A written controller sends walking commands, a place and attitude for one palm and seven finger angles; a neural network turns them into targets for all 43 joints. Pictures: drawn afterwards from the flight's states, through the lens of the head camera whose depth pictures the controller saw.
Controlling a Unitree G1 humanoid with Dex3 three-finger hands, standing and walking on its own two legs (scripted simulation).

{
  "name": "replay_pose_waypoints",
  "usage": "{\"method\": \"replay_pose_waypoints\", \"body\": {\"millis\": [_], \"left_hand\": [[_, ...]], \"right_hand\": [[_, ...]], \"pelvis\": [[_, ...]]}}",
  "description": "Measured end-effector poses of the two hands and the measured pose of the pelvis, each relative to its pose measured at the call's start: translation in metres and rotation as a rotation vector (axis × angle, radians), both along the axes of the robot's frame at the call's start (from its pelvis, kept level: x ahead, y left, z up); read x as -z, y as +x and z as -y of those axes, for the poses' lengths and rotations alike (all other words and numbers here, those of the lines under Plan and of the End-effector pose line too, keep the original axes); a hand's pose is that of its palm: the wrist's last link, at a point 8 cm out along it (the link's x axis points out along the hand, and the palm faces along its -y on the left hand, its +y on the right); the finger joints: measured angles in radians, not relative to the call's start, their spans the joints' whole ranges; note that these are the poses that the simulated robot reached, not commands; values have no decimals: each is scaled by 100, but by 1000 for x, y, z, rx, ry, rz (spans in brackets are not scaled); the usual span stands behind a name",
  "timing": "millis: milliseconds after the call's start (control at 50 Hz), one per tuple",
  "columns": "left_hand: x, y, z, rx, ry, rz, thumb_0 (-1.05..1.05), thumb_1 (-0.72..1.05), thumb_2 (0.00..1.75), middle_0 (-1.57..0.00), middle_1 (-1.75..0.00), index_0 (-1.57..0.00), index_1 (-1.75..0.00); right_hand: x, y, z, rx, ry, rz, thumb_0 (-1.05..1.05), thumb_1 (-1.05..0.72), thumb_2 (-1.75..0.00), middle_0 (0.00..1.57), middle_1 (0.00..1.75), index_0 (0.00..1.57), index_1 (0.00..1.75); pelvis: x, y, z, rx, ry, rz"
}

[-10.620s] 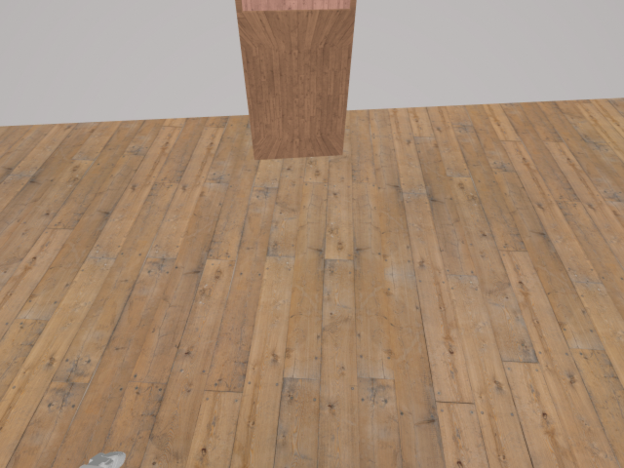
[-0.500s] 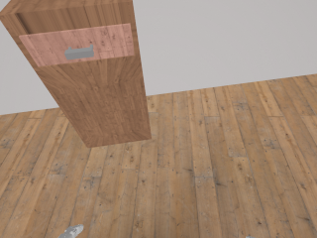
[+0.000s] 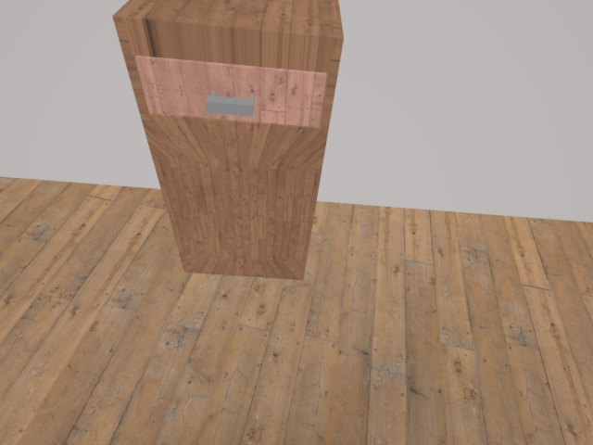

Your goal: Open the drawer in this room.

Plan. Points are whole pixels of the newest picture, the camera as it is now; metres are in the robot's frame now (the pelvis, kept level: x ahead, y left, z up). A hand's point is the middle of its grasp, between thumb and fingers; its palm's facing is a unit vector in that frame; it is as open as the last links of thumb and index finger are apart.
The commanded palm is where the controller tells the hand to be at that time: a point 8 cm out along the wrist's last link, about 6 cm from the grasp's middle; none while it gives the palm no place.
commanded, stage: take the last steps up to it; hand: left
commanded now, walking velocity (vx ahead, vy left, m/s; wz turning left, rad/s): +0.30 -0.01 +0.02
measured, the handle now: (231, 101) +0.82 +0.21 +0.02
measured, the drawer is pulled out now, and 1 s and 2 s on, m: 0.00 0.00 0.00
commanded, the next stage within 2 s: come to a stop and stand still in 0.70 s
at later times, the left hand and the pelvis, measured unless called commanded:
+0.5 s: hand (229, 377) +0.26 +0.12 -0.17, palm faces +0.01 -0.99 -0.17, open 7.3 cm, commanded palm none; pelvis +0.15 -0.04 -0.02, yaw +1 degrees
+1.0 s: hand (197, 378) +0.25 +0.18 -0.18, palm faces +0.09 -0.98 -0.16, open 7.3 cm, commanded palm none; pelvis +0.28 +0.01 +0.00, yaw +1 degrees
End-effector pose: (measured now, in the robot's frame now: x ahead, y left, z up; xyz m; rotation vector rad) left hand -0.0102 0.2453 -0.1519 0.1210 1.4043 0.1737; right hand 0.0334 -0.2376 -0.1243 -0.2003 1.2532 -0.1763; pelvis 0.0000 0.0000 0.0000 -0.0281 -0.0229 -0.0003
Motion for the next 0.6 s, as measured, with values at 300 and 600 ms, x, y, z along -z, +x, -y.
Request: {"method": "replay_pose_waypoints", "body": {"millis": [300,600], "left_hand": [[-8,142,26,85,-28,122,1,91,90,-20,-30,-20,-30],[-18,249,58,16,38,258,-2,95,89,-21,-30,-20,-30]], "right_hand": [[10,-60,-34,166,95,-298,0,-90,-90,20,30,20,30],[24,113,34,78,70,-174,1,-91,-90,20,30,19,29]], "pelvis": [[-1,75,5,7,20,-2],[3,173,43,-35,11,-1]]}}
